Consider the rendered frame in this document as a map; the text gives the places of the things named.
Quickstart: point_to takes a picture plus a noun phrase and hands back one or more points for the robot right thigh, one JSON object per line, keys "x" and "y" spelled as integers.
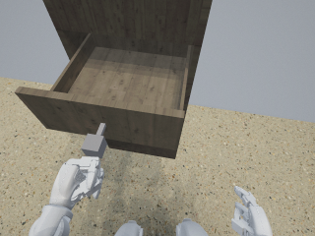
{"x": 190, "y": 228}

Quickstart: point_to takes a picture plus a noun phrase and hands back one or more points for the right robot hand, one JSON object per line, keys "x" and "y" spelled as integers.
{"x": 254, "y": 222}

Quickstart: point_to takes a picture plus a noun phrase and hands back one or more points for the cabinet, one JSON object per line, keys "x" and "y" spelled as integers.
{"x": 172, "y": 21}

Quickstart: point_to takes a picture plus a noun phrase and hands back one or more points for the robot thigh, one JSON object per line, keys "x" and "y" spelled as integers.
{"x": 130, "y": 229}
{"x": 190, "y": 228}

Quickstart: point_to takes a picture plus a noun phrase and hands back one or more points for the left robot forearm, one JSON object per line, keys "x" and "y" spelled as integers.
{"x": 54, "y": 221}

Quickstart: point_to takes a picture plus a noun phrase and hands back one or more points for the handle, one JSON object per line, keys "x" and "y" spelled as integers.
{"x": 95, "y": 145}

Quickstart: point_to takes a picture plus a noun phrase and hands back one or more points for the left robot hand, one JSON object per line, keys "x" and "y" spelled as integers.
{"x": 84, "y": 172}

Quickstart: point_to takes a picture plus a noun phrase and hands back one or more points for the drawer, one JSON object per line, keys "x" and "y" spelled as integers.
{"x": 136, "y": 87}

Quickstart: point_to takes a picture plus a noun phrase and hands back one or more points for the robot left thigh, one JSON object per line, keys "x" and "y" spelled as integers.
{"x": 130, "y": 229}

